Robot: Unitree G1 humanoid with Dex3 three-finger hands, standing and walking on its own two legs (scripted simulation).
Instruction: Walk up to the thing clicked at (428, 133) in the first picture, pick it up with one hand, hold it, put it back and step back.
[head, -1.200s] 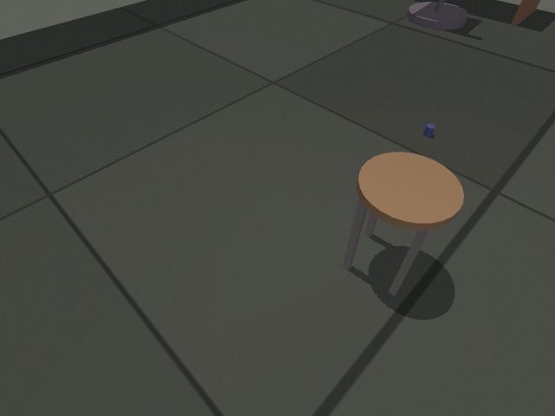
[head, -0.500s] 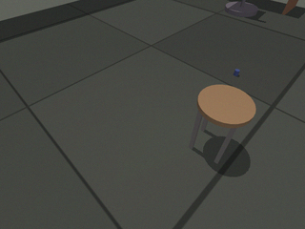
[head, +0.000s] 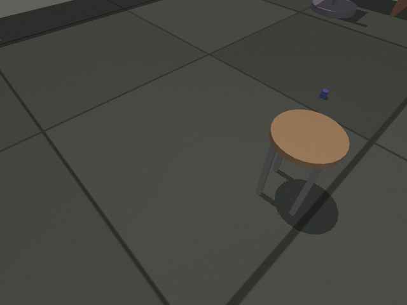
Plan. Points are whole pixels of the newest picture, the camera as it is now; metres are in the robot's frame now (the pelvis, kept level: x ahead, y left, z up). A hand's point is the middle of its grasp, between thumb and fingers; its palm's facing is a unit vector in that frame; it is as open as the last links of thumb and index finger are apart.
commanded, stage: walk up
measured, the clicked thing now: (324, 93) +1.75 -0.97 -0.75
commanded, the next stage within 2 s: stand in 1.52 s
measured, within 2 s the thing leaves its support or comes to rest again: neither
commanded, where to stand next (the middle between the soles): +0.04 -0.01 m, yaw +23 degrees
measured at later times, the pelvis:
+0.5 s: pelvis -0.02 -0.01 -0.02, yaw +15 degrees
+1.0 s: pelvis -0.02 -0.03 -0.02, yaw +24 degrees
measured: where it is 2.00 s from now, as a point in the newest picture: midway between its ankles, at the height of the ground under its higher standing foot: outside the picture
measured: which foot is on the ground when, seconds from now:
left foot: down 0.00-0.10, up 0.12-0.36, down 0.38-1.00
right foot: down 0.00-0.40, up 0.42-0.62, down 0.64-1.00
